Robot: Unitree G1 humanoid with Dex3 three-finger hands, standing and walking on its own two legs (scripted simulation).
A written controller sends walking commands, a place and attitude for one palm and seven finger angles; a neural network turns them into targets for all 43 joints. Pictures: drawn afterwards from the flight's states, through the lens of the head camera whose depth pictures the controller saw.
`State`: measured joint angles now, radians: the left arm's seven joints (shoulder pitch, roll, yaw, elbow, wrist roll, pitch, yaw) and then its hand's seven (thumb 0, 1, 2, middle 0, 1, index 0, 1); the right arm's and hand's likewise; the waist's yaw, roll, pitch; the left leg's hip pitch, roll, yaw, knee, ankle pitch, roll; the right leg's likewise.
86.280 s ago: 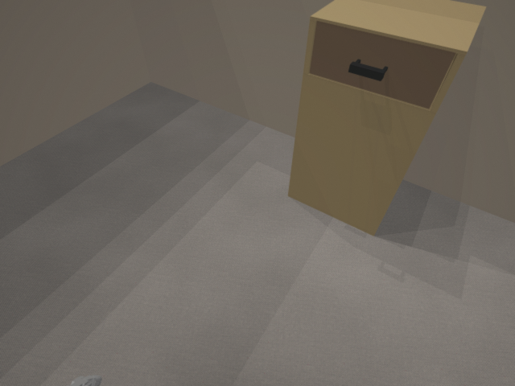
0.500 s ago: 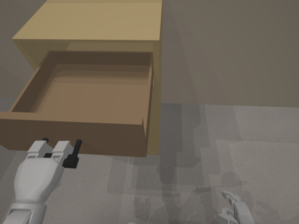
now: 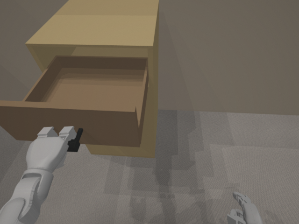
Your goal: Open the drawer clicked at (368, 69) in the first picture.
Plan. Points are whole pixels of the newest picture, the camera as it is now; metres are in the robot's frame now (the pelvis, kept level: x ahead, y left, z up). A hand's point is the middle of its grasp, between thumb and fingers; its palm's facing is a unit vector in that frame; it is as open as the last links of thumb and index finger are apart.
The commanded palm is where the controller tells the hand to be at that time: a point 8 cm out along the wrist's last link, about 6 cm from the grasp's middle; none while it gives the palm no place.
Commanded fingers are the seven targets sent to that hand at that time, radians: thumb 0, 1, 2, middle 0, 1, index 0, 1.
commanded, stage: pull the drawer open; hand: left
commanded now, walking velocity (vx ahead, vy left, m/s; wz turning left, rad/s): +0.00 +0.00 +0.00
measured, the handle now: (62, 137) +0.33 +0.28 +0.04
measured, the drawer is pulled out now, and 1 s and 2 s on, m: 0.30 0.30 0.29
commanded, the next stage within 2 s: open the thumb to release the handle in 1.72 s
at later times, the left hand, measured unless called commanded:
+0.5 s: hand (58, 160) +0.27 +0.28 +0.02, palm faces -0.01 -0.06 -1.00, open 6.0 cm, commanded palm +0.21 +0.29 +0.08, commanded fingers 0.00 0.90 0.90 -0.40 -1.35 -0.40 -1.35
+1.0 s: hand (59, 159) +0.27 +0.28 +0.02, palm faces +0.04 -0.05 -1.00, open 6.0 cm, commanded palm +0.27 +0.29 +0.08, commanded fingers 0.00 0.90 0.90 -0.40 -1.35 -0.40 -1.35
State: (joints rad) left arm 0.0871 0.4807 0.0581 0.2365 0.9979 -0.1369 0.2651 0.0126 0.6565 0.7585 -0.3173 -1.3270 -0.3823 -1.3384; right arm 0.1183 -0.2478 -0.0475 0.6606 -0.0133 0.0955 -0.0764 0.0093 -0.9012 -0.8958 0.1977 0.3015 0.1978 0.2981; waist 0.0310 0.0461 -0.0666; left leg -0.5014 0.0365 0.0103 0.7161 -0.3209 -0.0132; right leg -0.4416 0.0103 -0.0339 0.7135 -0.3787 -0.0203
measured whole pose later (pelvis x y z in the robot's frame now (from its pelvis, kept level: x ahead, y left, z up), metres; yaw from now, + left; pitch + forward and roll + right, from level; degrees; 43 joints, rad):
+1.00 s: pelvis +0.06 +0.03 -0.01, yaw +0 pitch +14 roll -2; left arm 0.45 0.45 0.02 -0.19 1.02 -0.08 0.42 -0.01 0.65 0.80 -0.31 -1.33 -0.39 -1.32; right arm 0.11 -0.23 -0.06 0.63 -0.04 0.09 0.01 0.01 -0.90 -0.90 0.20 0.30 0.20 0.30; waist 0.07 0.06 -0.11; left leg -0.60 0.01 0.02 0.83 -0.46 0.02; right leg -0.53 -0.01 -0.02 0.80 -0.47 0.01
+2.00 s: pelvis -0.01 +0.01 +0.00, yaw +0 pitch +7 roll +0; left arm 0.02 0.47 0.03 0.29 1.00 -0.12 0.30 0.00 0.59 0.76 -0.36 -1.33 -0.40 -1.32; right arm 0.18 -0.22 -0.05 0.69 0.00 0.08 -0.08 0.01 -0.90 -0.90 0.20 0.30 0.20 0.30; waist 0.03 0.06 -0.07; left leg -0.54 0.02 0.01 0.73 -0.31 -0.01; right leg -0.48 0.01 -0.01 0.73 -0.37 -0.01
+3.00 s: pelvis +0.00 +0.01 +0.00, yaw +1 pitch +6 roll +0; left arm -0.01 0.49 0.00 0.22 0.98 -0.08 0.24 -0.01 -0.49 0.30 -0.33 -1.20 -0.39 -1.23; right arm 0.16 -0.24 -0.05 0.67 0.01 0.10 -0.08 0.01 -0.90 -0.90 0.20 0.30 0.20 0.30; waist 0.04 0.07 -0.06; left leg -0.49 0.01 -0.01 0.69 -0.31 0.00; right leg -0.42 0.00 -0.02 0.69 -0.38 -0.01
